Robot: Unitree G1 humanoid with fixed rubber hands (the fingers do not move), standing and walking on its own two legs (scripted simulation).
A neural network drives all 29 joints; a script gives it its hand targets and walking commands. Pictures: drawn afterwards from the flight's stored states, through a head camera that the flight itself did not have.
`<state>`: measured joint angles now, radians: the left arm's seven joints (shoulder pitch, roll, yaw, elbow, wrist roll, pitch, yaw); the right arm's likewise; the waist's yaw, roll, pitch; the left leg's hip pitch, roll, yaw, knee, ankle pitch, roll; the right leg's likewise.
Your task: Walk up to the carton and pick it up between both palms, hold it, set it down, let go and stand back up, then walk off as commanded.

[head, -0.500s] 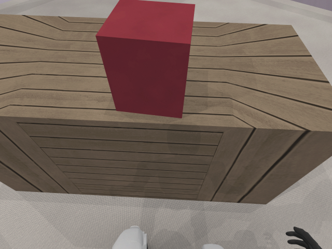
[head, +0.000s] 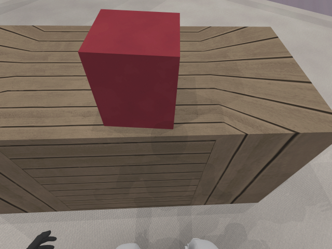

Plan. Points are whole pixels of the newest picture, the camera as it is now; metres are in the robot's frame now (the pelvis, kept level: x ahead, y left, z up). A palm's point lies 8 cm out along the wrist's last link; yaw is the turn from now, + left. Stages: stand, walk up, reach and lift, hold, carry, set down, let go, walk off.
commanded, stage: walk up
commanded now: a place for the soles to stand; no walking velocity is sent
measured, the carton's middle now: (139, 73) +0.55 +0.10 +0.10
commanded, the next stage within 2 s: none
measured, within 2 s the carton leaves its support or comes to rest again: neither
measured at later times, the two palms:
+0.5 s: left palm out of the picture +0.08 +0.29 -0.08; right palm out of the picture +0.09 -0.35 -0.09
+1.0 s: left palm out of the picture +0.12 +0.30 -0.08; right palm out of the picture +0.13 -0.32 -0.07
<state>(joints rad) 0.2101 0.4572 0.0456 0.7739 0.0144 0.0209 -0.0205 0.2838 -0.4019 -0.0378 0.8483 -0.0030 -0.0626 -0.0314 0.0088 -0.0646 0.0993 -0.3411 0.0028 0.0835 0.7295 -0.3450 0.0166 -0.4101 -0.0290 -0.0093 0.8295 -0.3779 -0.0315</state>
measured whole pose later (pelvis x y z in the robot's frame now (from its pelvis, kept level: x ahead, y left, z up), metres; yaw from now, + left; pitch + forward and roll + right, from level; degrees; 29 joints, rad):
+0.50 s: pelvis +0.00 -0.03 +0.02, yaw +1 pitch -2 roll +1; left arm 0.16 0.42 0.02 0.96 0.02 -0.02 -0.02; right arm 0.19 -0.41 -0.02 0.96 -0.01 -0.04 0.00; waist 0.00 -0.01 0.05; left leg -0.31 0.04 -0.01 0.63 -0.29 0.00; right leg -0.30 -0.05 -0.03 0.66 -0.33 0.01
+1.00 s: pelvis +0.02 -0.02 +0.03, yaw +3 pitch -1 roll +0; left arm 0.03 0.40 0.01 1.08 0.01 -0.01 -0.02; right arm 0.10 -0.38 -0.01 1.08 -0.01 -0.03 0.00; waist 0.00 -0.02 0.05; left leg -0.20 0.02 -0.04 0.43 -0.22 -0.03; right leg -0.16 -0.07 -0.06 0.42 -0.24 0.04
